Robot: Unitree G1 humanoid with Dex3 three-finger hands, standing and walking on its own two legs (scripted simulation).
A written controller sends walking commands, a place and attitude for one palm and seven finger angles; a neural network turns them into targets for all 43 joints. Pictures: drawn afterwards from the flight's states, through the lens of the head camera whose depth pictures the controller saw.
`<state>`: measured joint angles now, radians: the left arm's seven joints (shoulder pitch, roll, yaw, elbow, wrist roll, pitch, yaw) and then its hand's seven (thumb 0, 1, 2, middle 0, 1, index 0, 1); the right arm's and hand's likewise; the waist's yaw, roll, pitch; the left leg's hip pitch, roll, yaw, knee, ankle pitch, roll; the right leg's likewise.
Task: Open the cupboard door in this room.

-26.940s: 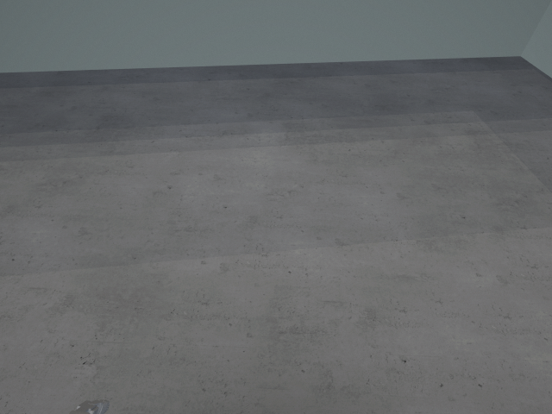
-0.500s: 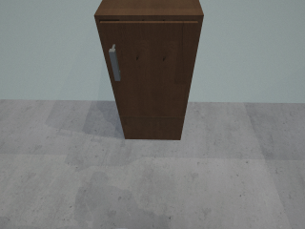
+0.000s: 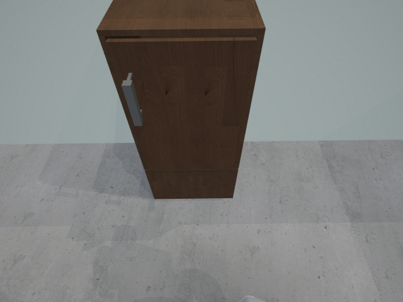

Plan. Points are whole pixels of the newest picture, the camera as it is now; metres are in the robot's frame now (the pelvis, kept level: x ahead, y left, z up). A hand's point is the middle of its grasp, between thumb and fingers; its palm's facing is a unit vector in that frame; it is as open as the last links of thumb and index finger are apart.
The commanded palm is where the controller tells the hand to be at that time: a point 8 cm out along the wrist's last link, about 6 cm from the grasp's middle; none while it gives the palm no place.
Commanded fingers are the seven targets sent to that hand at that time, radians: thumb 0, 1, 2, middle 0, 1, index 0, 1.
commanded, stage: take the last steps up to it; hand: left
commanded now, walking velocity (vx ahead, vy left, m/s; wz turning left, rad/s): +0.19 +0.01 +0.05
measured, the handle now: (134, 100) +0.66 +0.23 -0.01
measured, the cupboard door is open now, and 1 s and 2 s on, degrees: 0 0 0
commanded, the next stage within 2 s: come to a stop and stand still in 0.12 s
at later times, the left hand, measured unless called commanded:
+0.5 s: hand out of the picture +0.12 +0.19 -0.17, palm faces +0.07 -0.99 -0.15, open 7.3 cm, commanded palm none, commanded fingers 0.00 0.90 0.90 -0.20 -0.30 -0.20 -0.30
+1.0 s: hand out of the picture +0.10 +0.14 -0.16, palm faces +0.03 -0.98 -0.22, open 7.2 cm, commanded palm none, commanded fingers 0.00 0.90 0.90 -0.20 -0.30 -0.20 -0.30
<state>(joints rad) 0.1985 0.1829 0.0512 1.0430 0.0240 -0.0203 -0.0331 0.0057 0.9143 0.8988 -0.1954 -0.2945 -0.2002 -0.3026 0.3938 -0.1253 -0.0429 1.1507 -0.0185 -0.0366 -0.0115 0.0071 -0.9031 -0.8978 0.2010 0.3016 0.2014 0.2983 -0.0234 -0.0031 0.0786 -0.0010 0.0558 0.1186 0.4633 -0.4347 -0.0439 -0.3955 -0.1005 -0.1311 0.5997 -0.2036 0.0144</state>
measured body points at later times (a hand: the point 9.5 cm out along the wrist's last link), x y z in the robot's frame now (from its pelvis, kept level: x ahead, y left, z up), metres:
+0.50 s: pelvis +0.11 +0.02 +0.01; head +0.14 +0.05 +0.46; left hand +0.11 +0.25 -0.16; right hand +0.21 -0.20 -0.13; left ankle +0.15 +0.12 -0.72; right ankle +0.07 -0.11 -0.69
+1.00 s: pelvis +0.07 -0.04 +0.01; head +0.09 -0.05 +0.46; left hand +0.10 +0.19 -0.14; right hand +0.08 -0.28 -0.15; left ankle +0.06 +0.09 -0.71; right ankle +0.07 -0.14 -0.72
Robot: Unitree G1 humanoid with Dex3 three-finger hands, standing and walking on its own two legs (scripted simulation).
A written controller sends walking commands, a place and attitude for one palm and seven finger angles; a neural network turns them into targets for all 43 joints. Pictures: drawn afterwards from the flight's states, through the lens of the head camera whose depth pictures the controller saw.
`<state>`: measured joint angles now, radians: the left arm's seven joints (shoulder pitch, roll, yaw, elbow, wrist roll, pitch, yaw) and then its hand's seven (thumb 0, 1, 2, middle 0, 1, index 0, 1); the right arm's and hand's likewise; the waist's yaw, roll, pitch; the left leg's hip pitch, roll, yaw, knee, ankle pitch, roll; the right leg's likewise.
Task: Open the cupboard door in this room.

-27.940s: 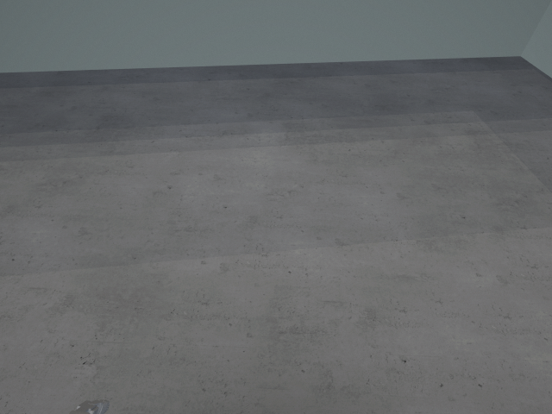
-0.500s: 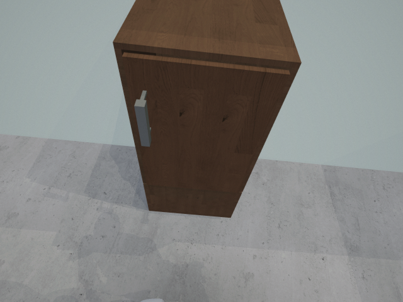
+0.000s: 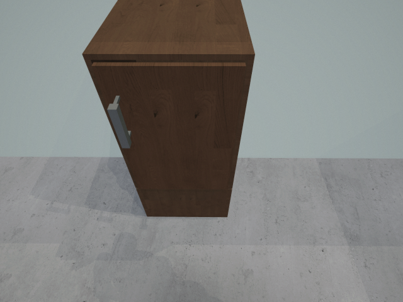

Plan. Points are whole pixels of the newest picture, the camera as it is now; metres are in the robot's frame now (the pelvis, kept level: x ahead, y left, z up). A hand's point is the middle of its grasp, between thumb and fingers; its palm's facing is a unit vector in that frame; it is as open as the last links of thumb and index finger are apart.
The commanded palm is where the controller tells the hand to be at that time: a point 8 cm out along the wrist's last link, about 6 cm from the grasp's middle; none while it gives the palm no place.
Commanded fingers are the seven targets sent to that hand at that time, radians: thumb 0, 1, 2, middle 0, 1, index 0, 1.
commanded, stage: come to a stop and stand still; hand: left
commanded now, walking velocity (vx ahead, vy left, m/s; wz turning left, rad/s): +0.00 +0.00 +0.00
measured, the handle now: (122, 122) +0.59 +0.27 -0.02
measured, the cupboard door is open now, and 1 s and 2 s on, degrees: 0 0 0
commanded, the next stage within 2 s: look again from close up in 0.88 s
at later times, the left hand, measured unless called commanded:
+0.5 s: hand out of the picture -0.04 +0.16 -0.17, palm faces +0.04 -0.99 -0.15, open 7.3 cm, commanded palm none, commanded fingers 0.00 0.90 0.90 -0.20 -0.30 -0.20 -0.30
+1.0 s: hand out of the picture +0.00 +0.18 -0.17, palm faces +0.02 -0.98 -0.17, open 7.3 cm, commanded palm none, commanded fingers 0.00 0.90 0.90 -0.20 -0.30 -0.20 -0.30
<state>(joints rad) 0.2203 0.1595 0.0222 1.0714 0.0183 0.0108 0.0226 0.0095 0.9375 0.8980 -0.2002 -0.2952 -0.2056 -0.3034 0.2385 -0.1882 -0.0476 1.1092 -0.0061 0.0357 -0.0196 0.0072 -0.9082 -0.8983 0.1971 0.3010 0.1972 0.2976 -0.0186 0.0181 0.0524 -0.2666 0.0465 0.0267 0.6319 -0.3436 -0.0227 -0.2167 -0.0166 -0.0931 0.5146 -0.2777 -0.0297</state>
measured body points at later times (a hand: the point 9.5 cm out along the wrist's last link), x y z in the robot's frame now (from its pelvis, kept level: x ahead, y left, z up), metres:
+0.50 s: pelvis -0.01 +0.01 +0.01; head +0.00 +0.01 +0.46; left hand -0.04 +0.22 -0.16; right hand -0.02 -0.20 -0.15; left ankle -0.01 +0.13 -0.74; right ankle +0.00 -0.10 -0.74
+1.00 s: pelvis +0.01 +0.02 +0.01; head +0.02 +0.02 +0.46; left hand +0.00 +0.23 -0.16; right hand -0.01 -0.19 -0.15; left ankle -0.01 +0.13 -0.74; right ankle +0.00 -0.10 -0.74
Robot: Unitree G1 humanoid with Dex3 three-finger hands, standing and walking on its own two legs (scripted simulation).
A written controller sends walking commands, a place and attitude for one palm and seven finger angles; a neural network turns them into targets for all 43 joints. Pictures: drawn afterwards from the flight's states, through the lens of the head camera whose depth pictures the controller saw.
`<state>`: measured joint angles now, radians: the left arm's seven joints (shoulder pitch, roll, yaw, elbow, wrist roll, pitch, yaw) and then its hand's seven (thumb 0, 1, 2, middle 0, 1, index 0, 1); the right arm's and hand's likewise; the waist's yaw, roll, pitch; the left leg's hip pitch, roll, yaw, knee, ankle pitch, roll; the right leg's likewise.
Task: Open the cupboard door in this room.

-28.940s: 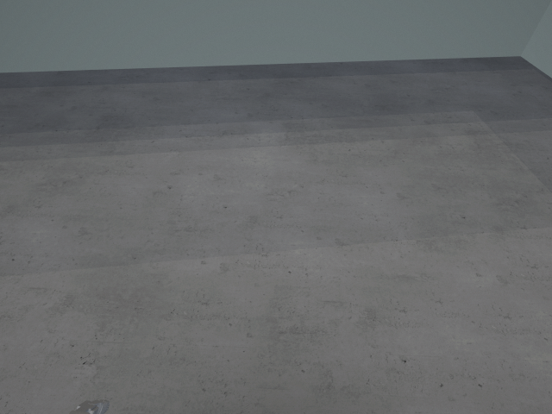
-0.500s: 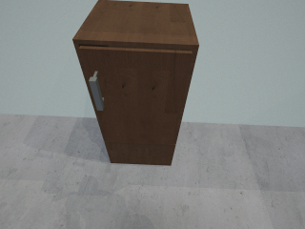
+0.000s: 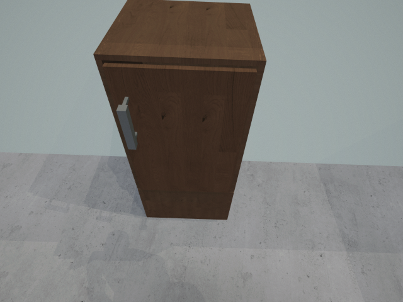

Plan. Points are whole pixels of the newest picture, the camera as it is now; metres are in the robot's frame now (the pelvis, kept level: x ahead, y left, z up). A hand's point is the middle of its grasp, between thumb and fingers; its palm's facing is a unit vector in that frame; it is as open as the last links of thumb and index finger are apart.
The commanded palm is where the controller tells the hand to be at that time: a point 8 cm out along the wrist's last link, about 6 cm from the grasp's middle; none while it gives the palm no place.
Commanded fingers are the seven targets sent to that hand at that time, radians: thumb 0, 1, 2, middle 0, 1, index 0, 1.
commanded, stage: look again from close up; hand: left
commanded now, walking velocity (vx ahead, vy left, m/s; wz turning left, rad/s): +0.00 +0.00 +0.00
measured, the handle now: (129, 123) +0.58 +0.25 -0.03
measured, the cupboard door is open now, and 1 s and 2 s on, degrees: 0 0 0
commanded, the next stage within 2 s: shuffle to correct the standing spot in 0.50 s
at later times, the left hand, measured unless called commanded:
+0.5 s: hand out of the picture +0.03 +0.18 -0.18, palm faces +0.00 -0.98 -0.22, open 7.3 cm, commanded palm none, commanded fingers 0.00 0.90 0.90 -0.20 -0.30 -0.20 -0.30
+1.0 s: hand out of the picture +0.02 +0.19 -0.19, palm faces +0.03 -0.98 -0.18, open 7.3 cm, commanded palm none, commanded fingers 0.00 0.90 0.90 -0.20 -0.30 -0.20 -0.30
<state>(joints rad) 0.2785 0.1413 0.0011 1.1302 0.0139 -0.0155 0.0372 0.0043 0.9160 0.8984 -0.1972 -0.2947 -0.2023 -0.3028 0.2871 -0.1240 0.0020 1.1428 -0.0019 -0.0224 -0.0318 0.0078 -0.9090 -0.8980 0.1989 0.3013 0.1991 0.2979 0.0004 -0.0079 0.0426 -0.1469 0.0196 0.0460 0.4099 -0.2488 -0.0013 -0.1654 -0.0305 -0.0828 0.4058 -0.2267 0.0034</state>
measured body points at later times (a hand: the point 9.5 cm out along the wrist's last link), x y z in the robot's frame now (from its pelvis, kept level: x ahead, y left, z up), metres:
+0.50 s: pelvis +0.00 +0.01 -0.01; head +0.01 -0.01 +0.44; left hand +0.03 +0.24 -0.16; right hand +0.00 -0.21 -0.17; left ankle -0.02 +0.12 -0.74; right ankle -0.01 -0.12 -0.74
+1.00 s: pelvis +0.04 +0.02 -0.02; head +0.06 +0.02 +0.43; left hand +0.02 +0.24 -0.18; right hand +0.01 -0.20 -0.17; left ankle -0.02 +0.12 -0.74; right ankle +0.00 -0.09 -0.72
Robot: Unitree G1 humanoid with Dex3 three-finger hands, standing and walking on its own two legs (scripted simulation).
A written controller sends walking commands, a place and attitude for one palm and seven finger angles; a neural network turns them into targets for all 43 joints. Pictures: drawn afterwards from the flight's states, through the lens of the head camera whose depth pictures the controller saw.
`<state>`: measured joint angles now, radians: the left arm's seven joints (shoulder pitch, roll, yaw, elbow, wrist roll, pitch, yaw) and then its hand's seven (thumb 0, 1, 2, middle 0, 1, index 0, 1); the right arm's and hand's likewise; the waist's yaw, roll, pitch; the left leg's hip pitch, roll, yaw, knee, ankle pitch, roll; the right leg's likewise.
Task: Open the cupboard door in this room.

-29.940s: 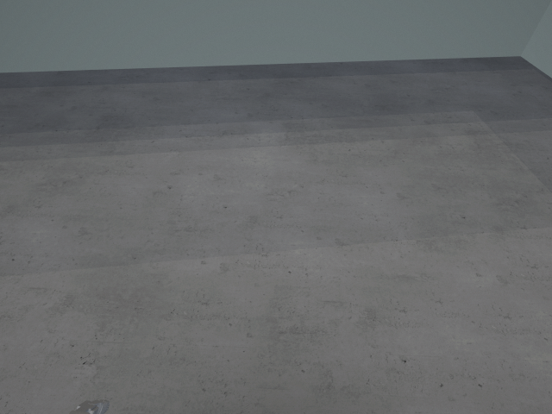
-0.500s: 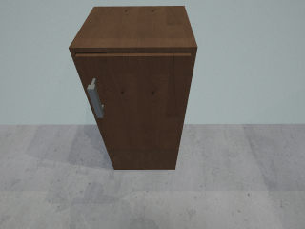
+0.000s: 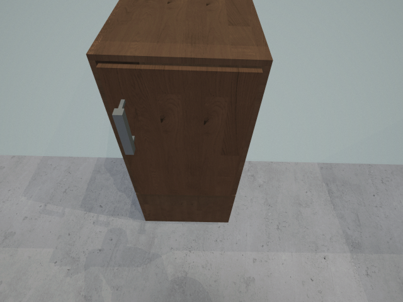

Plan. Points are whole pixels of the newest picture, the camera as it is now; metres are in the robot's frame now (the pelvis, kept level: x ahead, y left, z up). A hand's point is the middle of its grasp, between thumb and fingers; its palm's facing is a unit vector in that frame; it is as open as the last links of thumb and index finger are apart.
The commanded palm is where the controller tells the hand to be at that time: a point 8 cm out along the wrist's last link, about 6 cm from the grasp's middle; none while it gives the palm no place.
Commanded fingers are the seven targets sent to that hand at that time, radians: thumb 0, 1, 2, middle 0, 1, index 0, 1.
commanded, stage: come to a stop and stand still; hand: left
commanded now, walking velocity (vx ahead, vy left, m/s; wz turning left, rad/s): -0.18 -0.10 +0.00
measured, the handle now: (126, 127) +0.54 +0.25 -0.02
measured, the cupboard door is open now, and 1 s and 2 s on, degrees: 0 0 0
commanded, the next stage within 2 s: look again from close up in 0.84 s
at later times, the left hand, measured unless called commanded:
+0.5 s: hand out of the picture +0.04 +0.18 -0.16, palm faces +0.02 -0.98 -0.22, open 7.2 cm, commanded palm none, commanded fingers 0.00 0.90 0.90 -0.20 -0.30 -0.20 -0.30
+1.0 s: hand out of the picture -0.07 +0.16 -0.16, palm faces +0.03 -0.98 -0.18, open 7.3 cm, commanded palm none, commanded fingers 0.00 0.90 0.90 -0.20 -0.30 -0.20 -0.30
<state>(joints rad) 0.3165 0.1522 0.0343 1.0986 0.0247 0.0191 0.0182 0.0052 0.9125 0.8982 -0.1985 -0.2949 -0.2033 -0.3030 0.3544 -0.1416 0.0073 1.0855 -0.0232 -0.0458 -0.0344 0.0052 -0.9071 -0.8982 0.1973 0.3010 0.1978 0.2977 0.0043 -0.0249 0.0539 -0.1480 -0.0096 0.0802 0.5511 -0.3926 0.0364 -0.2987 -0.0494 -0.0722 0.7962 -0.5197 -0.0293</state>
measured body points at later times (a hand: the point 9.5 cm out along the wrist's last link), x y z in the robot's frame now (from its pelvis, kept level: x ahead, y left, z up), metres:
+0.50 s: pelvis -0.03 +0.00 +0.00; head -0.03 -0.01 +0.45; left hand +0.03 +0.23 -0.15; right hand +0.02 -0.24 -0.15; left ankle -0.04 +0.11 -0.73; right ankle +0.01 -0.10 -0.73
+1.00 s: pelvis -0.04 +0.00 +0.01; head -0.03 -0.02 +0.46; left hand -0.07 +0.21 -0.15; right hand -0.08 -0.21 -0.16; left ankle -0.04 +0.11 -0.73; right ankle +0.01 -0.10 -0.73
